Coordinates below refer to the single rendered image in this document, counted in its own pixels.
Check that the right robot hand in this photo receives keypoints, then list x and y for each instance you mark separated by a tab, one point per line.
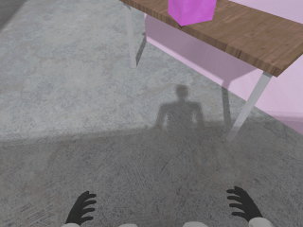
247	204

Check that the left robot hand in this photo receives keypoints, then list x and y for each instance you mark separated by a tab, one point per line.
77	211

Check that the table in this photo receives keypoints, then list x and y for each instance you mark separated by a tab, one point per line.
267	41

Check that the carton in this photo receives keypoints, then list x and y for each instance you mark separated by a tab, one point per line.
188	12

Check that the right robot forearm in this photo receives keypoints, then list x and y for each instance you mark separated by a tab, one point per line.
259	222

